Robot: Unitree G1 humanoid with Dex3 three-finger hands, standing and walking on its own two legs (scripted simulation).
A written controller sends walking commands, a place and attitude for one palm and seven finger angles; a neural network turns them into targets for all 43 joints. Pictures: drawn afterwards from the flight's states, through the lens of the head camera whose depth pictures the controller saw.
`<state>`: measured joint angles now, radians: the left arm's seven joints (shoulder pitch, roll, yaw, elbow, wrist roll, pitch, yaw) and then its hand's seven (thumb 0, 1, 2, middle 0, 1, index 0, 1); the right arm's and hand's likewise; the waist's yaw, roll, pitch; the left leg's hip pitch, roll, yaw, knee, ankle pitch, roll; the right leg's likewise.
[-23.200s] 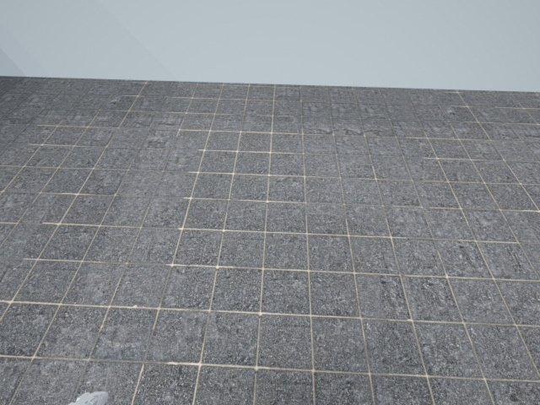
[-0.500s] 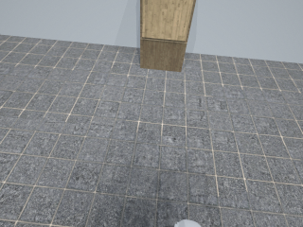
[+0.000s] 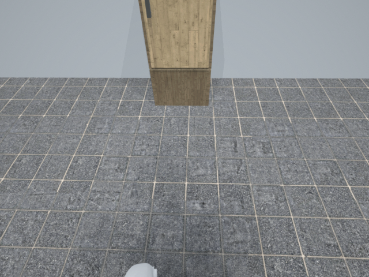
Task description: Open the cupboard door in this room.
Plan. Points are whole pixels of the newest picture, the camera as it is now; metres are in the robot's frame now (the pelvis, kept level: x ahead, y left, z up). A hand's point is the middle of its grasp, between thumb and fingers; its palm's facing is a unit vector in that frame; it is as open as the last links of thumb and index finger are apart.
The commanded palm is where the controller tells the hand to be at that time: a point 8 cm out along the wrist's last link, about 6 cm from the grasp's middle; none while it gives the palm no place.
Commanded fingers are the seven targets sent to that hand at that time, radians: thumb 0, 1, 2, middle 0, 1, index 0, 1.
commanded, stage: turn or walk to find it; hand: left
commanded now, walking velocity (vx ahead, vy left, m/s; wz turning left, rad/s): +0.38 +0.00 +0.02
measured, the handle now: (148, 3) +1.45 +0.26 +0.03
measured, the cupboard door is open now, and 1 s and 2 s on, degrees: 0 0 0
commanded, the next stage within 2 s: stand and wait in 0.26 s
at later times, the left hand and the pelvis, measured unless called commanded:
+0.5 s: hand (103, 259) +0.20 +0.24 -0.18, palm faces +0.08 -0.98 -0.17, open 7.4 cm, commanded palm none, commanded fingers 0.00 0.90 0.90 -0.20 -0.30 -0.20 -0.30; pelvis +0.19 +0.06 +0.00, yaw +1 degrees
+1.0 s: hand (124, 221) +0.29 +0.19 -0.17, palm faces +0.07 -0.97 -0.23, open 7.2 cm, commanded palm none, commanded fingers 0.00 0.90 0.90 -0.20 -0.30 -0.20 -0.30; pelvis +0.27 +0.01 +0.00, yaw +2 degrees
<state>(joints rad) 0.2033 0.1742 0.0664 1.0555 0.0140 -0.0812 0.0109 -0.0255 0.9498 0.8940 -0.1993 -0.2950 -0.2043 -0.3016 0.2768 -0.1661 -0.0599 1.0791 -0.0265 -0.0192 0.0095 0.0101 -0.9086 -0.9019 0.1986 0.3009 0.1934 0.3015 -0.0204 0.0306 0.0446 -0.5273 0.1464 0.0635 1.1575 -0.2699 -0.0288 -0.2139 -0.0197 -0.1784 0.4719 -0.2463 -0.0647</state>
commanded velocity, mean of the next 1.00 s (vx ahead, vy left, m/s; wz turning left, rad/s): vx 0.09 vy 0.00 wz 0.01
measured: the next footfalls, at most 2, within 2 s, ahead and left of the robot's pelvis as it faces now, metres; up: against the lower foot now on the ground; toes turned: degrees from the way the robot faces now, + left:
left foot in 0.30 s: +0.28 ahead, +0.16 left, +0.00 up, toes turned +10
right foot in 0.66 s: +0.32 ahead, -0.08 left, +0.00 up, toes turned -6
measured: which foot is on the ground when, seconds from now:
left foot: up 0.00-0.28, down 0.30-1.00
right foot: down 0.00-0.30, up 0.32-0.64, down 0.66-1.00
